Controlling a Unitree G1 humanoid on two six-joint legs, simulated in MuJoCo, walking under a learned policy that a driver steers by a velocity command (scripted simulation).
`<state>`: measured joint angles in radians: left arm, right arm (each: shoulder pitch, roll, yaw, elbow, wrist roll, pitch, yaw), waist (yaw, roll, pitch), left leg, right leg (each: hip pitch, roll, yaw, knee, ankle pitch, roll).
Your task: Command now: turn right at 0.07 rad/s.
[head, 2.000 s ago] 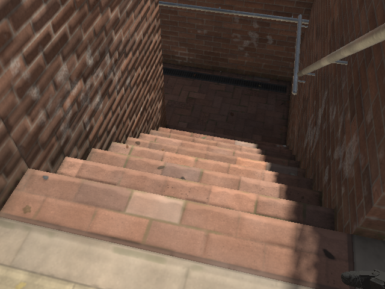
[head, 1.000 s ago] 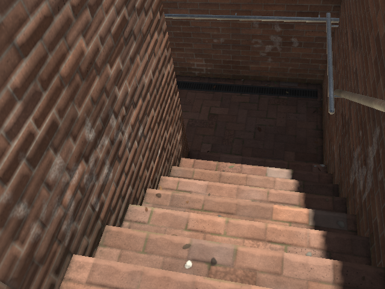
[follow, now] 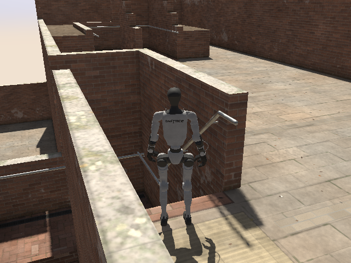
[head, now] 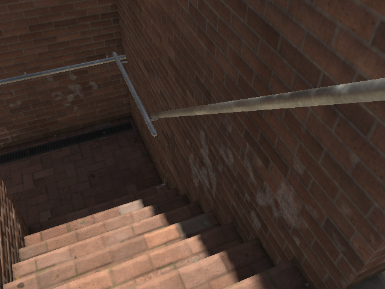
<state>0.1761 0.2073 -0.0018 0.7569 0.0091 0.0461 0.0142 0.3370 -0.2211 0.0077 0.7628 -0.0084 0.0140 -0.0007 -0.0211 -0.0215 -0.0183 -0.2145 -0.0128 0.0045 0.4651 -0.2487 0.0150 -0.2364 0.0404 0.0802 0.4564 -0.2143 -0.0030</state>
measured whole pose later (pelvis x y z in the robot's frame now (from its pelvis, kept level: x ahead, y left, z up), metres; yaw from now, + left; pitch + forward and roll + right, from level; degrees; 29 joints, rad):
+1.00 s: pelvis +0.04 +0.04 +0.01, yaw +0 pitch +1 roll +0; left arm 0.25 0.18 -0.03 1.09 0.00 0.04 0.08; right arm 0.34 -0.15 0.01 1.10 0.01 -0.02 -0.04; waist 0.00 -0.02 -0.02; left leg -0.12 -0.08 0.01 0.34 -0.24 0.07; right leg -0.15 -0.03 0.10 0.36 -0.23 0.05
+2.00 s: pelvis +0.38 +0.09 -0.25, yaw +25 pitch +0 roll -1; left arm 0.20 0.23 0.05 0.84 0.06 -0.03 0.05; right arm 0.32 -0.25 -0.05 0.87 0.02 0.01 0.01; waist 0.00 -0.01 0.09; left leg -0.39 -0.13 -0.01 0.84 -0.44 0.13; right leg -0.77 -0.10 0.06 2.01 -0.58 0.02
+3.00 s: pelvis +0.79 +0.34 -0.62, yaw +32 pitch +2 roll -2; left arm 0.37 0.26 0.01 0.73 0.07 -0.04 -0.09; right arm 0.29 -0.28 -0.03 0.80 -0.14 -0.09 0.00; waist 0.05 0.00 -0.03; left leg -0.33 0.15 0.28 0.61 -0.32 0.05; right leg -0.86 -0.01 0.03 1.56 -0.20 0.07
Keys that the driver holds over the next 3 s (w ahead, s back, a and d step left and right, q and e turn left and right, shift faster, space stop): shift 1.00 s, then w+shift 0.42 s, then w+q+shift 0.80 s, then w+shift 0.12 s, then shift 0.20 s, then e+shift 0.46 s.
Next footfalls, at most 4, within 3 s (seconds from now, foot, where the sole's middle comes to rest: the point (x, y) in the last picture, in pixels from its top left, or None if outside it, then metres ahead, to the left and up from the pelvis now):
1.30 right None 0.18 -0.10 -0.78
1.86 left None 0.40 0.15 -0.98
2.32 right None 0.68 0.09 -1.18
2.80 left None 0.77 0.45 -1.39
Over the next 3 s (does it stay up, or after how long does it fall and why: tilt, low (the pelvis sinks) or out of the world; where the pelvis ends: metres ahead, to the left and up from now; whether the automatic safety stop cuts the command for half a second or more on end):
stays up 0.79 0.34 -0.62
